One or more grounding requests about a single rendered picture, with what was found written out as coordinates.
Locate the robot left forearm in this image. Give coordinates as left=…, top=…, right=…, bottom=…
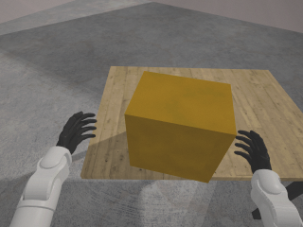
left=9, top=146, right=72, bottom=227

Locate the table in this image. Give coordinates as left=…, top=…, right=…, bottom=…
left=80, top=66, right=303, bottom=219

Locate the robot left hand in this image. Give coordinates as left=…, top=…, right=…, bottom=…
left=56, top=111, right=98, bottom=155

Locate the robot right hand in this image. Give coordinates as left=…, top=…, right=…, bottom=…
left=234, top=130, right=272, bottom=174

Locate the carton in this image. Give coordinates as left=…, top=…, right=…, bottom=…
left=124, top=71, right=237, bottom=183

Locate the robot right forearm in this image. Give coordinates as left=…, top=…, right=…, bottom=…
left=250, top=169, right=303, bottom=227

